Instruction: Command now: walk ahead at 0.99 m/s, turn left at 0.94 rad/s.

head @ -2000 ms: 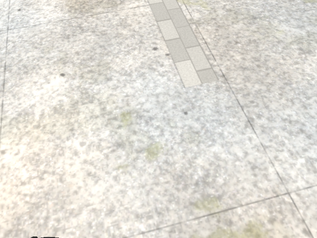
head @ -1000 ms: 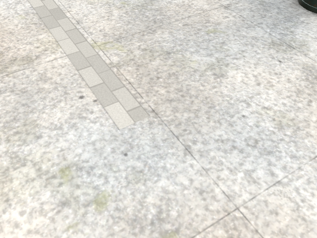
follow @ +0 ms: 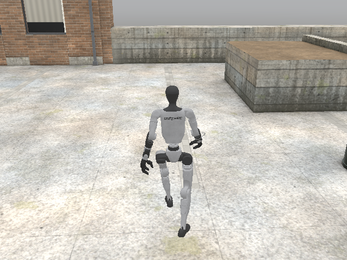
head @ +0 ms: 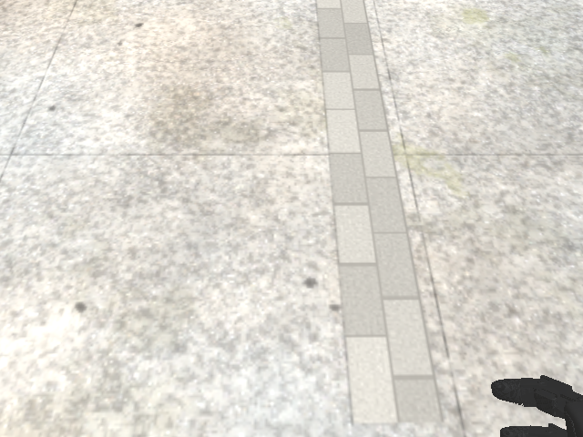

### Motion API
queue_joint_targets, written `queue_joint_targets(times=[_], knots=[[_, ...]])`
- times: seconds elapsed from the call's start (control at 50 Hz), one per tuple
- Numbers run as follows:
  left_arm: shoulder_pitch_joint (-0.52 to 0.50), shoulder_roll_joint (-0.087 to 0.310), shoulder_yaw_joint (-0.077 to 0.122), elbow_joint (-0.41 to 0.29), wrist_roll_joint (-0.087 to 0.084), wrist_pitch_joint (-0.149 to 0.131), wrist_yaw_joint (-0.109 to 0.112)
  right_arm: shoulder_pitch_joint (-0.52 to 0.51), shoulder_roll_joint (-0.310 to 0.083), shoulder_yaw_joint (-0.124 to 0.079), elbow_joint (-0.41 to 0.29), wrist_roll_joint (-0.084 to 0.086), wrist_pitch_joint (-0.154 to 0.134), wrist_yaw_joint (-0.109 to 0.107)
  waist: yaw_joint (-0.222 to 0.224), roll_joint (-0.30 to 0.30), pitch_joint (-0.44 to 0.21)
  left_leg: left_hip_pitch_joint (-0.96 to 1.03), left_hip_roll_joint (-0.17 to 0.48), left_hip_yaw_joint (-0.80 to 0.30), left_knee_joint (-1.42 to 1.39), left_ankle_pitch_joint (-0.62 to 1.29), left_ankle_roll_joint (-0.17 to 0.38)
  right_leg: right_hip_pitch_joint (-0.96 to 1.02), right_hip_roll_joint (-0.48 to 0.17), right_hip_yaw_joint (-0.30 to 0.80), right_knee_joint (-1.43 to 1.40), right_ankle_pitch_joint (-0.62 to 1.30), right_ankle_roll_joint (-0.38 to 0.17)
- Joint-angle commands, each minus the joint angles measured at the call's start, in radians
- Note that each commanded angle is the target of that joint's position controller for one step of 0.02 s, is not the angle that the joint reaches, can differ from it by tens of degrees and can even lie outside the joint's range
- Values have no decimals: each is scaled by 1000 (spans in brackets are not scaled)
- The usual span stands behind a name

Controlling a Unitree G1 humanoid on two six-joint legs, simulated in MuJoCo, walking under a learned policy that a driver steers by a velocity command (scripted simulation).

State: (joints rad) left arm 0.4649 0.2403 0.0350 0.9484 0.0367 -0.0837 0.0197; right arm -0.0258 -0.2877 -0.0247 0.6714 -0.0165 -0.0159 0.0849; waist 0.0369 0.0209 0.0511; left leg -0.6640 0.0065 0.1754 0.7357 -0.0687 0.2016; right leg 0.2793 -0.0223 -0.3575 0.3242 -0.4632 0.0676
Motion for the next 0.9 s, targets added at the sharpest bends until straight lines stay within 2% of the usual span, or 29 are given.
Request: queue_joint_targets(times=[0.02,0.04,0.06,0.08,0.1,0.12,0.16,0.18,0.24,0.28,0.34,0.38,0.4,0.42,0.44,0.46,0.48,0.5,0.52,0.54,0.56,0.6,0.66,0.72,0.78,0.84,0.86,0.88,0.9], knots=[[-145,281,67,-130,11,29,7,564,-183,-86,125,3,-3,-44,-327,-85,-221,735,-124,-52,-67,-187,67,-370,-233,88,738,1318,-118],[-175,163,43,-156,10,21,-14,486,-243,-114,131,22,10,-66,-239,148,-123,828,0,-289,-129,-244,99,-694,-37,113,1117,290,-86],[-142,120,26,-293,-12,-8,-20,417,-360,-130,83,-19,24,-58,-121,271,-262,1098,217,-890,-314,-272,313,-1114,83,284,1396,-30,-30],[-246,156,18,-317,-3,-40,-16,457,-325,-132,63,-17,24,-67,-174,41,-283,1082,257,-999,-459,-344,293,-1185,19,436,1353,56,-47],[-267,155,12,-313,-8,-54,-16,443,-272,-123,90,-11,13,-77,-134,-58,-149,926,245,-940,-499,-316,247,-1171,-26,445,1239,105,-54],[-285,144,6,-311,3,-52,-14,419,-229,-111,106,-6,-3,-83,-80,-128,-72,767,199,-842,-500,-233,203,-1103,-66,445,1125,119,-50],[-253,130,-2,-297,37,-7,-16,351,-178,-88,91,2,-35,-93,-6,-135,-30,545,110,-681,-502,-110,170,-967,-103,445,1010,104,-23],[-256,124,-3,-301,41,14,-20,352,-160,-80,90,9,-47,-90,5,-127,-20,473,81,-644,-514,-102,168,-935,-114,437,948,86,-6],[-381,81,-24,-359,24,24,-32,368,-167,-78,100,12,-70,-85,-6,-111,59,329,15,-476,-507,435,115,-861,-100,344,667,251,9],[-420,45,-40,-369,12,13,-38,410,-145,-76,122,24,-68,-76,-52,-64,13,341,-64,-354,-444,634,24,-740,-39,291,436,494,-29],[-456,54,-40,-368,-4,6,-30,496,-132,-71,161,32,-65,-76,-122,25,-45,470,-42,-374,-416,636,-47,-647,43,273,257,694,-78],[-384,112,-19,-345,5,-2,-15,492,-151,-75,165,17,-64,-93,-90,60,-76,583,-12,-421,-319,692,-86,-580,79,308,187,661,-107],[-275,148,-5,-309,5,-11,-8,451,-174,-82,157,8,-63,-100,-29,77,-108,616,-2,-427,-205,725,-102,-502,80,332,172,647,-118],[-119,171,6,-256,6,-27,-5,384,-184,-85,142,12,-61,-102,70,59,-144,615,-27,-399,-11,661,-122,-389,41,350,86,752,-125],[-6,229,19,-220,12,-41,-3,388,-131,-74,118,22,-61,-105,101,-29,-224,526,-98,-344,280,283,-148,-224,-103,438,142,1150,-142],[-26,257,23,-238,34,-38,-17,649,-6,-53,123,77,-46,-115,-41,-289,-421,245,-240,-305,688,-618,-196,81,-471,828,293,1739,-351],[-34,205,24,-261,-9,-17,-33,675,-86,-55,157,32,-37,-124,-19,-144,-533,224,-198,-389,738,-526,-180,74,-441,907,258,1710,-374],[-139,156,17,-272,-26,-11,-28,615,-99,-55,163,29,-29,-121,-39,-123,-447,183,-157,-391,725,-435,-193,-46,-410,846,178,1394,-388],[-222,82,-3,-278,-26,-3,-24,511,-107,-50,147,4,-22,-114,-46,-43,-305,170,-112,-340,644,-382,-202,-210,-325,749,111,1181,-344],[-227,55,-15,-261,-25,-2,-18,432,-102,-49,129,-4,-12,-101,-38,-37,-229,157,-91,-340,581,-379,-204,-291,-278,670,81,1108,-315],[-198,62,-16,-233,-28,0,-15,429,-81,-46,127,-15,6,-88,-49,-50,-188,222,-84,-327,516,-361,-208,-394,-245,614,43,1093,-286],[-184,91,-13,-198,-21,-3,-20,454,-39,-35,138,-15,36,-80,-78,-79,-176,328,-89,-299,434,-340,-212,-517,-213,538,2,1076,-276],[-225,100,-15,-186,-6,-1,-27,436,-24,-22,146,-11,52,-85,-104,-121,-179,373,-72,-265,273,-316,-210,-587,-185,469,-27,977,-274],[-215,112,-10,-169,-9,23,-28,363,-24,-7,152,-12,65,-87,-74,-169,-157,419,-36,-221,99,-282,-201,-624,-160,465,-77,578,-253],[-192,133,2,-155,-11,61,-25,309,-35,-2,157,-10,69,-92,-43,-179,-99,443,-35,-184,-31,-297,-189,-660,-163,530,-120,134,-246],[-169,119,0,-139,-19,87,-11,322,-24,7,180,-12,44,-106,-56,-111,-35,550,-24,-200,-294,-221,-141,-739,-152,554,-105,-45,-181],[-155,97,-4,-139,-20,87,-11,324,-48,7,178,-21,31,-113,-47,-48,-21,551,60,-314,-389,-234,-116,-745,-127,539,-58,-21,-138],[-130,67,-9,-144,-35,85,-14,275,-98,-3,173,-14,24,-117,2,76,6,431,155,-462,-455,-334,-75,-714,-27,436,-3,44,-97],[-152,63,-9,-124,-34,85,-16,245,-41,13,181,-4,12,-113,6,86,7,265,188,-485,-518,-396,-74,-527,8,389,59,187,-86]])
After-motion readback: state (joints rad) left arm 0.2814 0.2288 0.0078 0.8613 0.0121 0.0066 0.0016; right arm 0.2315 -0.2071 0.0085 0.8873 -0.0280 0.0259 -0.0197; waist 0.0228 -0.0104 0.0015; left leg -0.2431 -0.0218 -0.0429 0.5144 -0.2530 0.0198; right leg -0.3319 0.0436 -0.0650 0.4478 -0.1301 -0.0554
